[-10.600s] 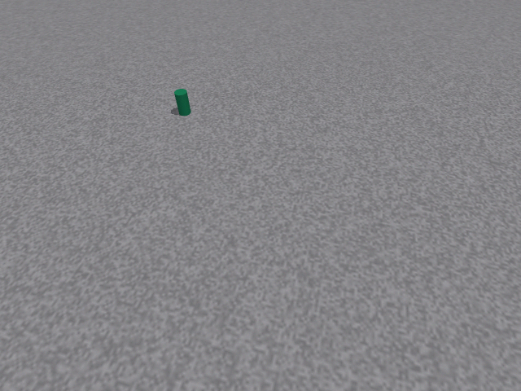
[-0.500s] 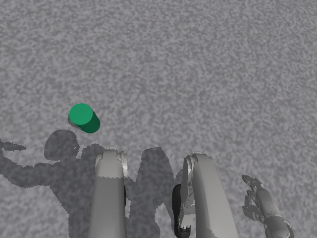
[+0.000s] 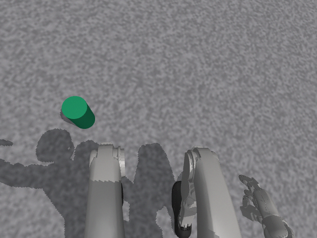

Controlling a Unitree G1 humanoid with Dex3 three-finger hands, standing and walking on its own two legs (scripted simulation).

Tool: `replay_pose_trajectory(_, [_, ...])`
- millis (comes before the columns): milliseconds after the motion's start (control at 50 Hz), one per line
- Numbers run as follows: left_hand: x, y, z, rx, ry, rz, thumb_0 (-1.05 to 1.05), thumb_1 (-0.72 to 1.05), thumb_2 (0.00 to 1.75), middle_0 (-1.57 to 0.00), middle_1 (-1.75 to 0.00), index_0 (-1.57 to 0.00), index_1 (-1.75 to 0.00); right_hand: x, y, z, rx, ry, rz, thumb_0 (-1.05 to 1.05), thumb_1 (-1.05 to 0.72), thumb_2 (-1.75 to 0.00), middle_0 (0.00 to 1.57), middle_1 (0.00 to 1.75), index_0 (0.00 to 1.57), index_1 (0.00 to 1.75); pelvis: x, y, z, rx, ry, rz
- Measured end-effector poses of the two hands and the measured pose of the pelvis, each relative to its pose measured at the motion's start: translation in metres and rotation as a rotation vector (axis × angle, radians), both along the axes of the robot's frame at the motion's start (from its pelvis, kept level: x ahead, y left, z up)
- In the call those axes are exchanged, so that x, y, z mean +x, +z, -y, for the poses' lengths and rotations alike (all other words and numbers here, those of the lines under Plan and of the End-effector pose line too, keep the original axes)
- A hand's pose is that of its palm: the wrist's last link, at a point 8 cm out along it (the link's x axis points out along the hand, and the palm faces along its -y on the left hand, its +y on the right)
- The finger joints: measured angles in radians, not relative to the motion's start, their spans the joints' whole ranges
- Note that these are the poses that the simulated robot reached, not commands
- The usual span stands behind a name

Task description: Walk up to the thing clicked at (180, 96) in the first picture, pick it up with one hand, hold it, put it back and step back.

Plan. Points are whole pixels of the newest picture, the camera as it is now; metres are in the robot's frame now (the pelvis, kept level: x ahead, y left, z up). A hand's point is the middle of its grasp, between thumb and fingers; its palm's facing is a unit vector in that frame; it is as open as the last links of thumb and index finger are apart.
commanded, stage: go down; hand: left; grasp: from the side
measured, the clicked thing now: (80, 113) +0.45 +0.30 -0.33
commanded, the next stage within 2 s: approach in 0.62 s
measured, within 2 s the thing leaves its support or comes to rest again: neither
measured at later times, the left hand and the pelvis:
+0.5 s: hand out of the picture +0.33 +0.47 -0.01, palm faces +0.39 -0.91 -0.13, open 17.4 cm; pelvis +0.00 +0.00 -0.02, yaw -1 degrees
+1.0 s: hand out of the picture +0.34 +0.46 -0.07, palm faces +0.41 -0.91 -0.04, open 17.6 cm; pelvis -0.01 +0.00 -0.06, yaw -2 degrees
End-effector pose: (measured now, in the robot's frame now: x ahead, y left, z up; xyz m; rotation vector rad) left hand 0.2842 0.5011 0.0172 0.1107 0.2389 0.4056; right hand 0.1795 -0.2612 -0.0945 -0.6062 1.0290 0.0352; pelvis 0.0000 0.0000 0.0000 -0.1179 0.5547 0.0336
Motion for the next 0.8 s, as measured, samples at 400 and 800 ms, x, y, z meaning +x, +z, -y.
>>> replay_pose_trajectory(400, [0.003, -0.011, -0.008, -0.001, 0.009, 0.04, -0.01, -0.52, 0.12, -0.05, -0.09, -0.03, -0.1, -0.002, -0.013, 0.005, -0.018, 0.013, -0.022, 0.01, -0.93, -0.91, 0.2, 0.3, 0.21, 0.3, 0.0, -0.016, 0.0, -0.003, -0.005, 0.003])
replay_pose_trajectory(800, [0.0, -0.026, -0.014, -0.005, 0.008, 0.088, -0.02, -0.56, 0.11, -0.06, -0.08, -0.03, -0.09, -0.003, -0.025, 0.001, -0.026, 0.038, -0.019, 0.01, -0.93, -0.91, 0.2, 0.3, 0.21, 0.3, -0.004, -0.032, -0.002, -0.013, -0.011, 0.027])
